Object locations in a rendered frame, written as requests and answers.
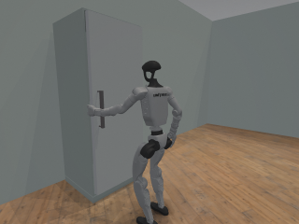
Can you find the left robot upper arm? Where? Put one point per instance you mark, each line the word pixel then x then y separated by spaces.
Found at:
pixel 137 94

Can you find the fridge door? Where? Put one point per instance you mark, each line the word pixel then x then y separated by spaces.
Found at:
pixel 115 60

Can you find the robot left hand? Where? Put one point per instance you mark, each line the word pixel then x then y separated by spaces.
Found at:
pixel 90 110

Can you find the robot right foot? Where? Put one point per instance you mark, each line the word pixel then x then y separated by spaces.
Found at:
pixel 155 206

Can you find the robot right thigh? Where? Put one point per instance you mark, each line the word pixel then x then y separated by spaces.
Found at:
pixel 154 170

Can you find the handle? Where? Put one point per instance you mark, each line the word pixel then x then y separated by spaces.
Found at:
pixel 101 101

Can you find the right robot upper arm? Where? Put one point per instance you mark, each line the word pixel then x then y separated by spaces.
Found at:
pixel 173 102

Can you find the robot left forearm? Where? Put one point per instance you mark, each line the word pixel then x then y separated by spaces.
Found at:
pixel 111 111

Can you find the robot right hand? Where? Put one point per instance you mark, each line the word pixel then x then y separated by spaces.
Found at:
pixel 173 137

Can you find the robot right forearm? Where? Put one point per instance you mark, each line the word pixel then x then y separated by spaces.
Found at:
pixel 175 123

